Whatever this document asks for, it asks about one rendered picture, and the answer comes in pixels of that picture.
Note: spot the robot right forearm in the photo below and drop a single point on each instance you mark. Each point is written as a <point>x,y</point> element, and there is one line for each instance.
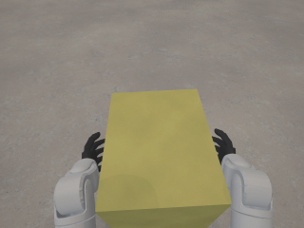
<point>251,193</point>

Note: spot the robot right hand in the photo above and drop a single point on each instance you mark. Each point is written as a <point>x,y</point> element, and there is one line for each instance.
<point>225,145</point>

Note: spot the robot left hand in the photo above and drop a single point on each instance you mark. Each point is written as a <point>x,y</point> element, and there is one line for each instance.
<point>90,151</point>

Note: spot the robot left forearm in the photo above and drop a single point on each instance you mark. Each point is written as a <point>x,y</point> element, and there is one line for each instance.
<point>73,198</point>

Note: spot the carton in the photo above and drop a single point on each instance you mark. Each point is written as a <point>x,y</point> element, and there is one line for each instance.
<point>160,167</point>

